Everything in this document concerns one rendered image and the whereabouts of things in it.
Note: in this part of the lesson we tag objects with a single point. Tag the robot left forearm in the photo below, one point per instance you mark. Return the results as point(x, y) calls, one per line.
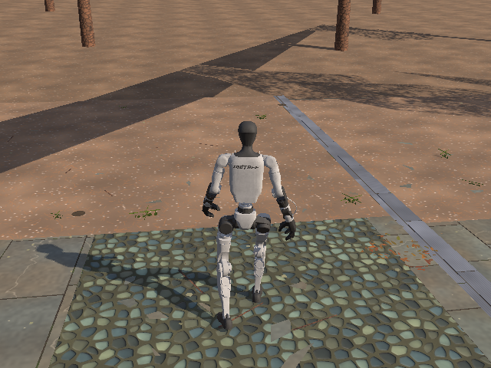
point(208, 200)

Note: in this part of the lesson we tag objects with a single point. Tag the robot left hand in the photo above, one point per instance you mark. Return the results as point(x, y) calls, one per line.
point(207, 213)

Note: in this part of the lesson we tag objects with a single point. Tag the left robot shin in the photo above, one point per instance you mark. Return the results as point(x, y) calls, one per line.
point(224, 288)

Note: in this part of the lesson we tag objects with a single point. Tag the robot right upper arm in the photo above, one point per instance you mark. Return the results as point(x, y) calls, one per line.
point(274, 174)

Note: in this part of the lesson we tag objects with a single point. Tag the robot right forearm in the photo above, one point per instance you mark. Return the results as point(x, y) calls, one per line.
point(284, 207)

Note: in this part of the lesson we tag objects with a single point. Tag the robot left foot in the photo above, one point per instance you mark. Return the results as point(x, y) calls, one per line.
point(226, 323)

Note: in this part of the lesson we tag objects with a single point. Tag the robot left upper arm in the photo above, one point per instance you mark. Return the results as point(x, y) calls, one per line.
point(222, 161)

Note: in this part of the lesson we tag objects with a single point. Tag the robot right hand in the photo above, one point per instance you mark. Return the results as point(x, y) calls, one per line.
point(291, 228)

